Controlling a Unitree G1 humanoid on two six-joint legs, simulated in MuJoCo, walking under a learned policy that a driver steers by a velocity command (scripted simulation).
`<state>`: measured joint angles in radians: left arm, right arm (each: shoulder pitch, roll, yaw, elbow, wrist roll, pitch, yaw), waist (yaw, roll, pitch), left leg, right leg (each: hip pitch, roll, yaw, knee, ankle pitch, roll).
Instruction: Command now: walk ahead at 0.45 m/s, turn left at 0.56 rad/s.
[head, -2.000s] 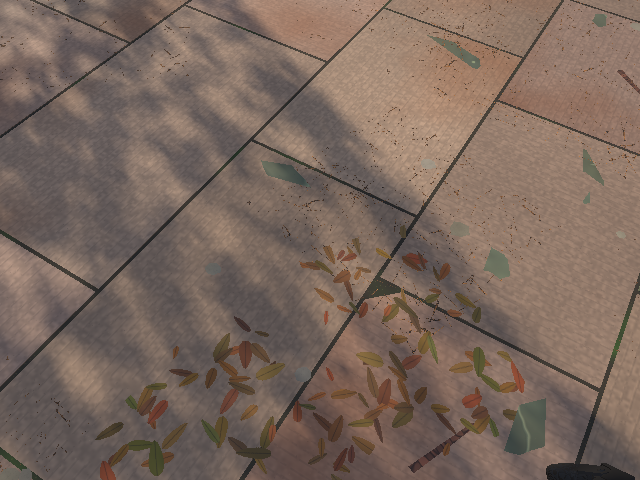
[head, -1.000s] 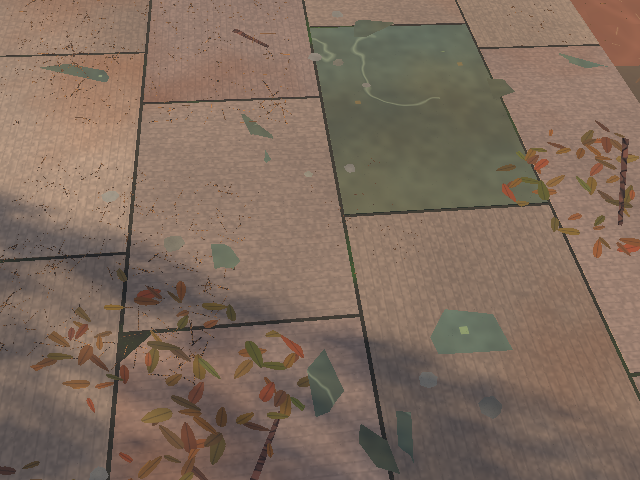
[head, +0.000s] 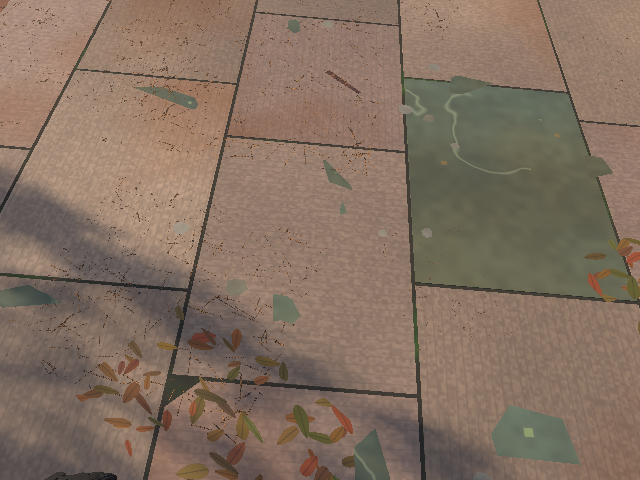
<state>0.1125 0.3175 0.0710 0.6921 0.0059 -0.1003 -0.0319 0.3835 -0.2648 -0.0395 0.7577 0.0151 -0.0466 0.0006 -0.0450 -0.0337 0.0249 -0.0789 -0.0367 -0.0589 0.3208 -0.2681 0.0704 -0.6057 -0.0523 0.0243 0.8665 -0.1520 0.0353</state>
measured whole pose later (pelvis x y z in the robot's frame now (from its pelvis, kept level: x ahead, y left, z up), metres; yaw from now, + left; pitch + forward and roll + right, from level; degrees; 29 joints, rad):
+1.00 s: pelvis +0.52 +0.07 +0.00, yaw -5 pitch +1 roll +1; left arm 0.14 0.31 0.07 0.68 -0.01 -0.01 -0.02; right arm 0.27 -0.28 -0.07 0.76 -0.01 -0.06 -0.02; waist -0.05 -0.04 0.07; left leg -0.11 0.00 0.17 0.32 -0.22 0.03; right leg -0.64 -0.07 0.01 0.82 -0.11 0.04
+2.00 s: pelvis +0.84 -0.04 -0.02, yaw -28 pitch +3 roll +0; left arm 0.01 0.25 0.03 0.60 -0.02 -0.08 -0.05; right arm 0.48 -0.28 -0.05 0.86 0.02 -0.05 0.00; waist -0.13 -0.02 0.02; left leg 0.04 0.03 -0.02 0.32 -0.40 -0.02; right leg -0.47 -0.01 0.00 0.47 -0.05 -0.04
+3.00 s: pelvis +0.99 -0.13 -0.01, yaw +5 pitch +1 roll +0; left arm 0.16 0.29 0.07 0.79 0.02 0.00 0.01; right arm 0.17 -0.35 -0.09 0.57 0.01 0.05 -0.02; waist 0.00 0.05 0.04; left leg -0.50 -0.12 -0.15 0.93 -0.46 -0.01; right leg -0.27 0.01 0.02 0.50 -0.26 -0.01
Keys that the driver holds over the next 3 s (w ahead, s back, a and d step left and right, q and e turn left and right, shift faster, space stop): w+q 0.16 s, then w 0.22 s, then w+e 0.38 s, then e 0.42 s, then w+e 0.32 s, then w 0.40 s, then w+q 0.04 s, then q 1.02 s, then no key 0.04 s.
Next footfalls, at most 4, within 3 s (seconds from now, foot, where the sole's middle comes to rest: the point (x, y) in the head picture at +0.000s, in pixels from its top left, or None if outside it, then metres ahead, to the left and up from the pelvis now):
0.22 right None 0.33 -0.12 -0.79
0.68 left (211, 454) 0.53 0.18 -0.79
1.14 right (325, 379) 0.70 -0.07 -0.79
1.56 left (236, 337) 0.81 0.14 -0.79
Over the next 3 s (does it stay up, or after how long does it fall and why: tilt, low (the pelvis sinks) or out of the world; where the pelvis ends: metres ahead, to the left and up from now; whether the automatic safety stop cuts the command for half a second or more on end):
stays up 0.99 -0.13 -0.01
